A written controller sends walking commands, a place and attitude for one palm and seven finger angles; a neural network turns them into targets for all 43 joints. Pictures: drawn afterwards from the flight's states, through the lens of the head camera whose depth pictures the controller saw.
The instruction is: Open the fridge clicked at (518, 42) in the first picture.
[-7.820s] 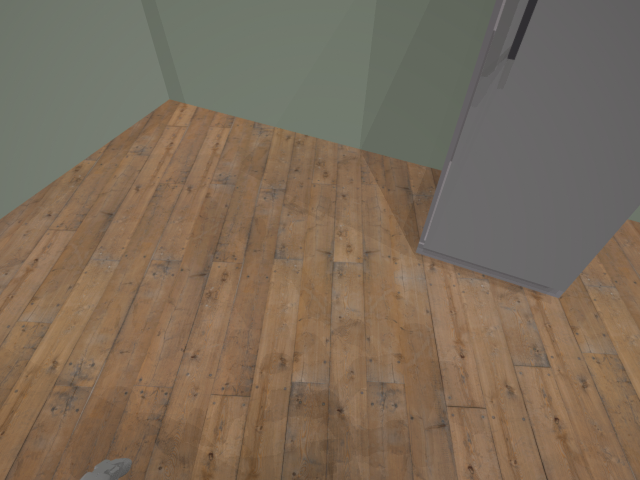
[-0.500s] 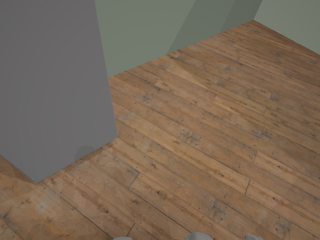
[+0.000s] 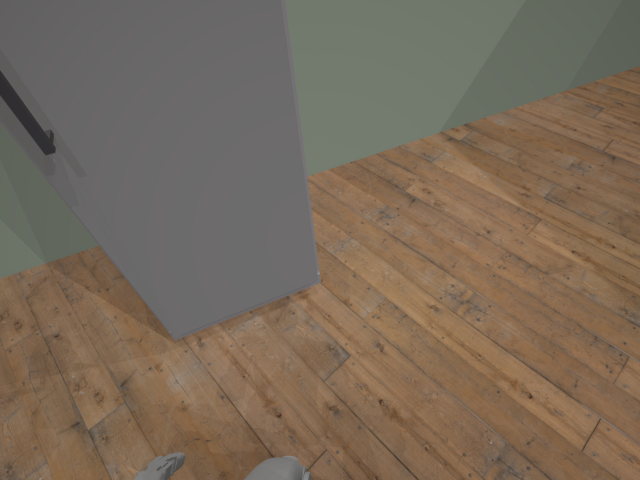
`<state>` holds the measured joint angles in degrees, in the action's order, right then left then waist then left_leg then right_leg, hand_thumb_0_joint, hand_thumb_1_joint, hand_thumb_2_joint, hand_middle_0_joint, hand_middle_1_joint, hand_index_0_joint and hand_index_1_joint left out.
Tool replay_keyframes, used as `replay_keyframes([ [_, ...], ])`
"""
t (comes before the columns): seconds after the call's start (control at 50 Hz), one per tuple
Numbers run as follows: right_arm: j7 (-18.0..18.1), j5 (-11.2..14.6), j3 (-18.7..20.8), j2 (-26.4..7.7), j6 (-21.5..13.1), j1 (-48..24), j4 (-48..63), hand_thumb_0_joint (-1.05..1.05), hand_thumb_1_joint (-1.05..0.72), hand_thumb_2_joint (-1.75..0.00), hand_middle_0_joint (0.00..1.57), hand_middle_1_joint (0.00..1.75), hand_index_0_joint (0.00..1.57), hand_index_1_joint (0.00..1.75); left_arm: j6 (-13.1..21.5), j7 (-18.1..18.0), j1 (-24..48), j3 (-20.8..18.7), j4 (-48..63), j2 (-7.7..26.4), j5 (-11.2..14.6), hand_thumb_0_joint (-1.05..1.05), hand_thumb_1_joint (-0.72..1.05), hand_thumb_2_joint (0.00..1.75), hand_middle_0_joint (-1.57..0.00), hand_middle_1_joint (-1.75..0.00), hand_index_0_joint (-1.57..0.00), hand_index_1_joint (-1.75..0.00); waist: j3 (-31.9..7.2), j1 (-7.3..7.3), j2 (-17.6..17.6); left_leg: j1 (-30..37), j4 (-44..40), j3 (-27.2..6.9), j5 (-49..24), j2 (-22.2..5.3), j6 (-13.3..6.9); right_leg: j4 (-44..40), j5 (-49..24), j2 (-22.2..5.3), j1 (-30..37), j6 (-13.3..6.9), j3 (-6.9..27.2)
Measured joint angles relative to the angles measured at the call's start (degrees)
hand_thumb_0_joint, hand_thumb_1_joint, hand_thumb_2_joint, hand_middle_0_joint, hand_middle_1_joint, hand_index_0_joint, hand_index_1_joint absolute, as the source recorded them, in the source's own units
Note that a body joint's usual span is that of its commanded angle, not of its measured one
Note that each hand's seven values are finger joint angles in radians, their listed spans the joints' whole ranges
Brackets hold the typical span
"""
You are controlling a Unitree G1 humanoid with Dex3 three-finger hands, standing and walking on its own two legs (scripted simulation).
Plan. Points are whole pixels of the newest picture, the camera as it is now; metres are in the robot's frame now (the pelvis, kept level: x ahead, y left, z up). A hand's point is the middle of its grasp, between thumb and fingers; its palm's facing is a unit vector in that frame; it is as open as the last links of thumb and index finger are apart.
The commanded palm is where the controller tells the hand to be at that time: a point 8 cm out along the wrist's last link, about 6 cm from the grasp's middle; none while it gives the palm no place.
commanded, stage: turn to face it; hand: left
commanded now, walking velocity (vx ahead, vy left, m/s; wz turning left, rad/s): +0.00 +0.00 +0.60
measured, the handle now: out of the picture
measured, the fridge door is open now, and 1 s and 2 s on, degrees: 0 0 0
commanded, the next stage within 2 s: take the last steps up to it in 0.62 s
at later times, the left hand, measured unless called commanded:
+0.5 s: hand out of the picture -0.04 +0.27 -0.17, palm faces +0.30 -0.92 -0.25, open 7.4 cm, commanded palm none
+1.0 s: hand out of the picture -0.07 +0.18 -0.15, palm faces +0.43 -0.87 -0.24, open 7.3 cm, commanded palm none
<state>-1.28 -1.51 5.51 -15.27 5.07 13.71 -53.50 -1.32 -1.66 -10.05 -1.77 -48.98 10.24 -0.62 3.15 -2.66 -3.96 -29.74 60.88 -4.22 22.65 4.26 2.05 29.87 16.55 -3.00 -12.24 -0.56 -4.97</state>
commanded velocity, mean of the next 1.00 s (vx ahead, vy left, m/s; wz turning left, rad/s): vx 0.09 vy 0.00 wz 0.27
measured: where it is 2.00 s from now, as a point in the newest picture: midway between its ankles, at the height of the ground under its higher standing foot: (291, 476)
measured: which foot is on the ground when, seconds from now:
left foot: up 0.00-0.30, down 0.32-0.76, up 0.78-1.00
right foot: down 0.00-0.32, up 0.34-0.74, down 0.76-1.00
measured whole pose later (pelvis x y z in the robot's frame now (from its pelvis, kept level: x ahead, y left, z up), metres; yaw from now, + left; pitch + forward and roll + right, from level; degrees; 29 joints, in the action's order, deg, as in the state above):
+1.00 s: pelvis -0.02 +0.01 +0.01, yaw +22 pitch -2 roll +2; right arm -1.2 -2.1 4.4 -13.2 3.2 17.4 -60.0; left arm 1.9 -1.2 -19.9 -1.5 -58.3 7.5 -1.0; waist -0.2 -0.4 -2.4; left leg -26.2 60.9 -0.5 14.5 -2.4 1.3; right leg 21.4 12.3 -3.0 -7.5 -1.5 -7.7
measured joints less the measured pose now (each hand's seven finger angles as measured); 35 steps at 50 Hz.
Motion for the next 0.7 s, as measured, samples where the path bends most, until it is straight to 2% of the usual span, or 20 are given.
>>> replay_keyframes([
  [0.06, -0.41, -0.03, 0.16, -0.36, 0.14, 0.48, -0.35, 0.00, -0.91, -0.90, 0.20, 0.30, 0.20, 0.30, 0.06, -0.06, -1.13, 0.02, -0.71, -0.08, -0.11, 0.01, 0.90, 0.90, -0.21, -0.30, -0.21, -0.30, 0.06, -0.18, 0.71, -0.61, 6.18, 1.86, -2.19, -2.66, 1.13, -1.29, -0.40, -1.46, 1.35, 0.14, -2.17],
  [0.12, -0.53, 0.04, 0.08, -0.44, 0.56, 0.40, -0.93, 0.00, -0.91, -0.90, 0.20, 0.30, 0.20, 0.30, 0.35, -0.02, -1.98, 0.00, -1.17, -0.03, -0.32, 0.01, 0.90, 0.90, -0.21, -0.30, -0.21, -0.30, 0.34, 0.24, 1.71, 1.27, 4.20, 2.72, -1.81, -4.84, 1.89, -1.46, -0.23, -2.88, 1.79, 0.37, -4.23],
  [0.18, -0.47, 0.19, -0.28, -0.39, 0.80, -0.66, -1.38, 0.00, -0.91, -0.90, 0.20, 0.30, 0.19, 0.30, 0.53, 0.17, -2.74, -0.03, -1.58, 0.26, -0.60, 0.01, 0.90, 0.90, -0.21, -0.30, -0.21, -0.30, 1.00, 1.10, 2.76, 4.38, -2.61, 3.85, 0.39, -6.17, 2.16, -0.81, 0.15, -4.34, 1.50, 0.88, -6.07],
  [0.26, -0.23, 0.61, -1.06, 0.00, 0.00, -3.02, -0.90, 0.00, -0.91, -0.90, 0.20, 0.30, 0.19, 0.30, 0.43, 0.42, -3.76, -0.50, -2.42, 1.39, -0.91, 0.01, 0.90, 0.90, -0.21, -0.30, -0.21, -0.30, 2.06, 2.63, 4.47, 9.47, -14.33, 6.25, 2.47, -6.31, 1.54, 1.84, 1.31, -6.48, 0.14, 2.20, -8.05],
  [0.3, -0.14, 0.72, -1.52, 0.15, -0.97, -3.98, -0.11, 0.00, -0.91, -0.90, 0.20, 0.30, 0.19, 0.30, 0.17, 0.49, -4.49, -0.91, -3.06, 2.29, -0.73, 0.01, 0.90, 0.90, -0.21, -0.30, -0.21, -0.30, 2.15, 3.08, 5.21, 13.10, -22.90, 7.48, -1.81, -5.86, 0.91, 4.50, 2.58, -7.60, -0.99, 3.28, -9.00],
  [0.32, -0.16, 0.66, -1.72, 0.00, -1.72, -4.22, 0.47, 0.00, -0.91, -0.90, 0.20, 0.30, 0.19, 0.30, -0.10, 0.53, -5.11, -1.14, -3.26, 2.72, -0.44, 0.01, 0.90, 0.90, -0.21, -0.30, -0.21, -0.30, 1.75, 3.19, 5.16, 14.75, -27.13, 7.50, -5.14, -5.91, -0.18, 7.19, 3.57, -7.98, -2.37, 3.76, -9.22],
  [0.34, 0.04, 0.62, -1.78, 0.60, -2.43, -4.89, 0.61, 0.00, -0.91, -0.90, 0.20, 0.30, 0.19, 0.30, -0.66, 0.49, -5.02, -1.48, -3.87, 3.58, -0.20, 0.01, 0.90, 0.90, -0.21, -0.30, -0.21, -0.30, 1.93, 3.30, 6.33, 14.18, -26.55, 7.54, -4.74, -5.07, -1.42, 11.56, 7.66, -8.35, -4.34, 4.35, -7.22],
  [0.38, 0.37, 0.52, -2.49, 1.72, -3.24, -5.78, 0.96, 0.00, -0.91, -0.90, 0.20, 0.30, 0.19, 0.30, -2.09, 0.16, -4.68, -1.92, -5.06, 4.91, -0.11, 0.01, 0.90, 0.90, -0.20, -0.30, -0.21, -0.30, 2.34, 3.92, 7.60, 14.01, -25.43, 7.43, -3.47, -4.43, -3.09, 21.21, 13.83, -6.68, -8.17, 4.58, -2.54],
  [0.42, 0.97, 0.33, -3.06, 2.53, -3.64, -5.93, 1.28, 0.00, -0.91, -0.90, 0.20, 0.30, 0.20, 0.30, -2.69, 0.05, -4.48, -2.17, -6.04, 5.42, -0.03, 0.01, 0.90, 0.90, -0.20, -0.30, -0.20, -0.30, 1.92, 4.01, 7.40, 14.90, -27.06, 6.84, -4.01, -4.56, -3.66, 28.25, 14.03, -4.85, -11.09, 4.84, -0.60],
  [0.46, 1.49, 0.25, -3.47, 3.02, -3.74, -5.98, 1.39, 0.00, -0.91, -0.90, 0.20, 0.30, 0.20, 0.30, -2.66, 0.26, -4.00, -2.16, -6.44, 5.43, 0.07, 0.01, 0.91, 0.90, -0.20, -0.30, -0.20, -0.30, 1.67, 3.87, 6.67, 16.05, -29.43, 6.03, -5.50, -4.60, -3.80, 31.52, 11.95, -3.73, -12.78, 5.06, 0.35],
  [0.56, 1.80, 0.32, -4.13, 3.96, -3.80, -5.46, 0.85, 0.00, -0.91, -0.90, 0.20, 0.30, 0.20, 0.30, -2.00, 0.62, -2.35, -1.72, -5.82, 4.61, 0.23, 0.01, 0.91, 0.90, -0.20, -0.30, -0.20, -0.30, 1.21, 3.57, 5.34, 18.13, -33.76, 4.60, -8.43, -3.82, -4.08, 28.85, 8.41, -2.52, -13.16, 5.48, 1.92],
  [0.7, 1.53, 0.00, -4.03, 4.47, -2.88, -3.33, -0.83, 0.00, -0.90, -0.90, 0.20, 0.30, 0.20, 0.30, -1.28, 0.44, -0.20, -0.94, -4.77, 2.20, 0.45, 0.01, 0.91, 0.90, -0.20, -0.30, -0.20, -0.30, 0.39, 2.15, 3.51, 17.44, -33.46, 2.82, -9.31, -2.65, -3.28, 14.82, 7.61, -0.55, -7.29, 4.75, 2.14],
])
